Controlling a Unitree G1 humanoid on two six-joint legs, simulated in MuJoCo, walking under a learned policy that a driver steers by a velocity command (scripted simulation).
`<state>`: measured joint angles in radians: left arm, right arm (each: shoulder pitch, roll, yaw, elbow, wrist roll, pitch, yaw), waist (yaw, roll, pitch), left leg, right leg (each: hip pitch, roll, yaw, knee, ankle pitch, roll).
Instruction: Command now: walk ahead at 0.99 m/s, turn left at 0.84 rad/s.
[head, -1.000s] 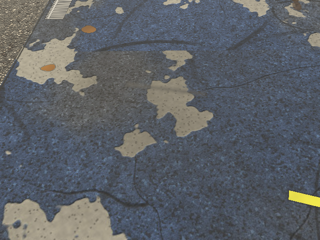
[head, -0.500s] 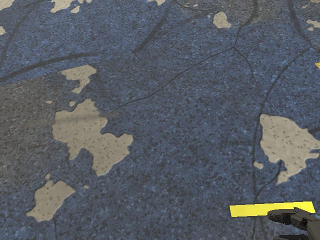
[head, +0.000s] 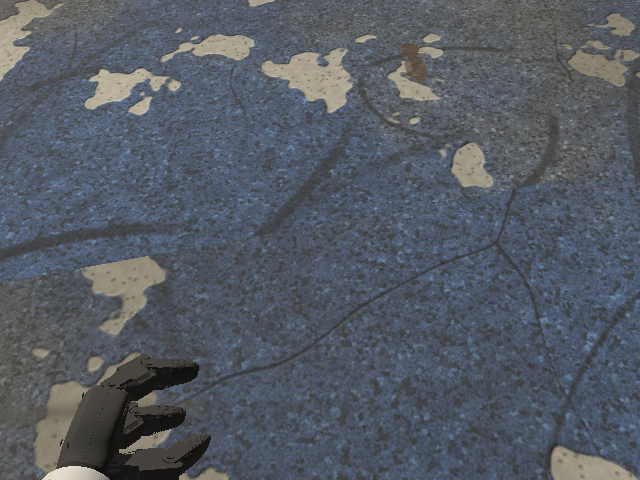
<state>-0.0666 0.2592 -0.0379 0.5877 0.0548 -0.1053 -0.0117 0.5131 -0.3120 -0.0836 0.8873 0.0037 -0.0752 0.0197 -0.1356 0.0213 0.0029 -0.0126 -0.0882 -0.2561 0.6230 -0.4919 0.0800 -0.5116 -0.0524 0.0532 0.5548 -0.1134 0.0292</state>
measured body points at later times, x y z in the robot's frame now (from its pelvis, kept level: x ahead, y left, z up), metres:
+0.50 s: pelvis +0.45 +0.05 -0.02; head +0.48 +0.05 +0.43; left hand +0.38 +0.30 -0.14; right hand +0.71 -0.13 -0.12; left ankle +0.49 +0.07 -0.72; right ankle +0.33 -0.17 -0.57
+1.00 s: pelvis +0.90 +0.20 +0.02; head +0.91 +0.21 +0.47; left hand +0.77 +0.46 -0.11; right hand +1.17 +0.05 -0.07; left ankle +0.79 +0.28 -0.62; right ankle +0.95 +0.15 -0.72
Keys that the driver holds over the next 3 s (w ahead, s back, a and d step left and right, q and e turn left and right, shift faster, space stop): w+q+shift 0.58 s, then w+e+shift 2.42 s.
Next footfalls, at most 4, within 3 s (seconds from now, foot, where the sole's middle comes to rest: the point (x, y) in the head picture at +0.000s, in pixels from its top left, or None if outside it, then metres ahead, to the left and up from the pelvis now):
0.42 left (266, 458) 0.53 0.09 -0.75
0.82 right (217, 281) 0.98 0.17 -0.75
1.26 left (87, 216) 1.26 0.52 -0.75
1.70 right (158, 110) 1.69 0.34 -0.75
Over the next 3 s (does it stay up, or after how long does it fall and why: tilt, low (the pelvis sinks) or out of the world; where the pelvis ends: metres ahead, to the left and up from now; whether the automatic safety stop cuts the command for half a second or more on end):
stays up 2.43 -0.25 -0.01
